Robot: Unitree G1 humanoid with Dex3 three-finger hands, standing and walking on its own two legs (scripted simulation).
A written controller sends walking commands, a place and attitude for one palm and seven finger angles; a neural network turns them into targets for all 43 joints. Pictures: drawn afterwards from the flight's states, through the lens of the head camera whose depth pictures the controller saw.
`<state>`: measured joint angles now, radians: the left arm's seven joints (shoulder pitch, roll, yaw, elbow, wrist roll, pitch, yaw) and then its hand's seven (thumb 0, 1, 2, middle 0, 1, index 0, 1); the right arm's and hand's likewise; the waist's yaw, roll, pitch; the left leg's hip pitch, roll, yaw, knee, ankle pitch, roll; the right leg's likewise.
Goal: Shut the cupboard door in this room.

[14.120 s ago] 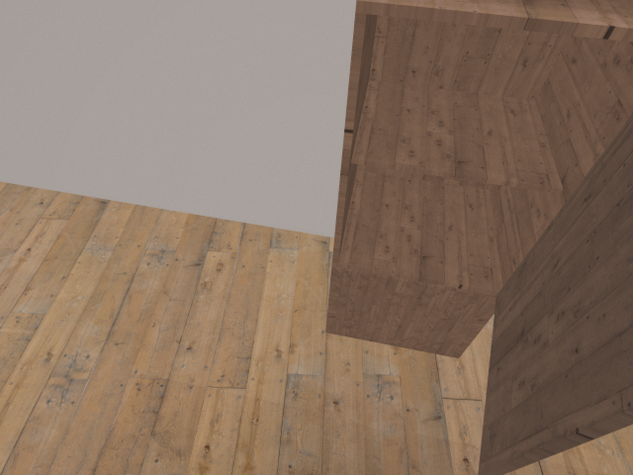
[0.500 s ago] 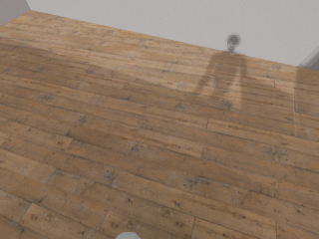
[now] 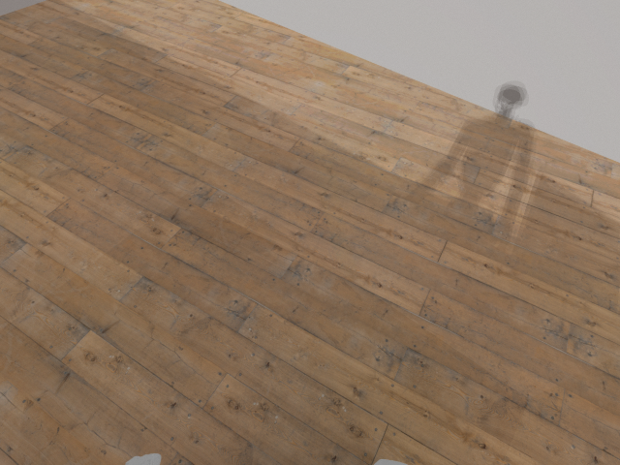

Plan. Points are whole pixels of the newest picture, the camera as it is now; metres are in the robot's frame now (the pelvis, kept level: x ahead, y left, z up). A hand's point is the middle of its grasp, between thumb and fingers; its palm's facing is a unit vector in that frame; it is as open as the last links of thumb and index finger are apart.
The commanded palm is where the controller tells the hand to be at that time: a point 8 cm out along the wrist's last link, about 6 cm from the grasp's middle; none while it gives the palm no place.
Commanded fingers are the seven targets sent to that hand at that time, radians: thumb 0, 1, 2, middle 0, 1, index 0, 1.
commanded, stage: turn or walk to find it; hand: left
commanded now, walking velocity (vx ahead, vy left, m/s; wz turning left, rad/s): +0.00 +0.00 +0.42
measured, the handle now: out of the picture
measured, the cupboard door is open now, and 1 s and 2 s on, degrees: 76 76 76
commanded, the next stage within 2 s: none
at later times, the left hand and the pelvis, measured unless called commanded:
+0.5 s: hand out of the picture -0.02 +0.18 -0.16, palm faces +0.27 -0.93 -0.26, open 7.3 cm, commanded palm none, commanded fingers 0.00 0.90 0.90 -0.20 -0.30 -0.20 -0.30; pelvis -0.02 -0.02 +0.00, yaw +14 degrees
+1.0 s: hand out of the picture -0.03 +0.22 -0.16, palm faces +0.42 -0.88 -0.24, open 7.4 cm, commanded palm none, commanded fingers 0.00 0.90 0.90 -0.20 -0.30 -0.20 -0.30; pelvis -0.04 +0.00 +0.00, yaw +24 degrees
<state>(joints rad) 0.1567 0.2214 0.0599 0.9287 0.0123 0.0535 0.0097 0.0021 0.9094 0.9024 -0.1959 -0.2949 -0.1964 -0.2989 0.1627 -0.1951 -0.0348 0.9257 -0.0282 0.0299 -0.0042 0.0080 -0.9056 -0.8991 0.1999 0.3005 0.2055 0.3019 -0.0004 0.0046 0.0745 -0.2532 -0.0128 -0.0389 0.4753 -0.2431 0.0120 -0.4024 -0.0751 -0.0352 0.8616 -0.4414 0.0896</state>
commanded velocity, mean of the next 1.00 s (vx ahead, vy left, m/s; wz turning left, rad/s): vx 0.00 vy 0.00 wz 0.42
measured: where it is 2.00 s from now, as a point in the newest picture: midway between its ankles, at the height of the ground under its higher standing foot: outside the picture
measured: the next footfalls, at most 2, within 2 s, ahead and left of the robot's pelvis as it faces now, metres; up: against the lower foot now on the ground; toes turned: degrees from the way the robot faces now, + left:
right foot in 0.08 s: +0.03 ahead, -0.13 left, +0.00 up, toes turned -2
left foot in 0.58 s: -0.02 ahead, +0.11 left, +0.00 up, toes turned +22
